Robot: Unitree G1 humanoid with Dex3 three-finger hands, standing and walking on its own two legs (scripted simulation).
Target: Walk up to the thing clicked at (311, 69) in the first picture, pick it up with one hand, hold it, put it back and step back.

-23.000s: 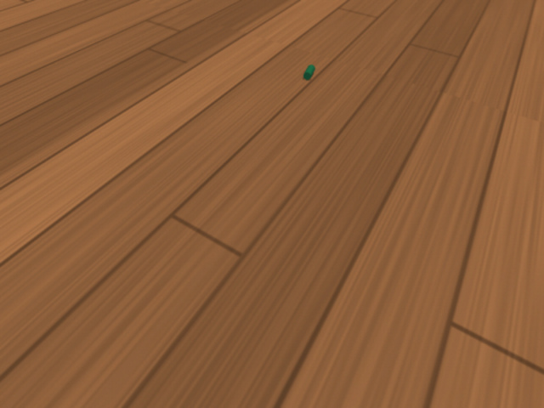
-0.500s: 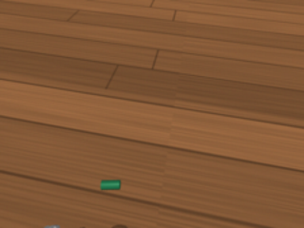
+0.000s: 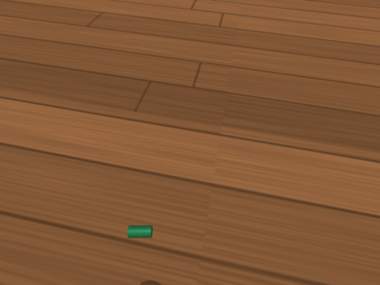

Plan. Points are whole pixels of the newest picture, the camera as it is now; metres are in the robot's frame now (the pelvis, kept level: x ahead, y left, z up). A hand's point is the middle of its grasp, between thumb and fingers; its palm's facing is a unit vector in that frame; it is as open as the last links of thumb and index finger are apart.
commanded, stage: stand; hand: left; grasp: from above
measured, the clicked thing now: (140, 231) +0.45 +0.25 -0.76
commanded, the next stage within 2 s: rise first in 0.82 s
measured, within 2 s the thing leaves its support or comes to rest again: neither
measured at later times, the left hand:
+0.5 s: hand out of the picture +0.07 +0.25 -0.16, palm faces -0.03 -0.94 -0.33, open 7.4 cm
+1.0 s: hand out of the picture +0.08 +0.25 -0.16, palm faces +0.03 -0.94 -0.33, open 7.5 cm
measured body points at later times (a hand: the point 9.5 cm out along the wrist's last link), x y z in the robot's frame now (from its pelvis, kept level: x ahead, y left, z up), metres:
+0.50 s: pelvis +0.00 +0.00 +0.00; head +0.01 +0.01 +0.45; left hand +0.07 +0.30 -0.14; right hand +0.08 -0.30 -0.13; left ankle +0.02 +0.12 -0.75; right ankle -0.03 -0.13 -0.75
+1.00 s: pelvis +0.00 +0.00 +0.00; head +0.02 +0.01 +0.45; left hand +0.08 +0.30 -0.14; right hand +0.08 -0.29 -0.13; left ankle +0.02 +0.12 -0.75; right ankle -0.03 -0.13 -0.75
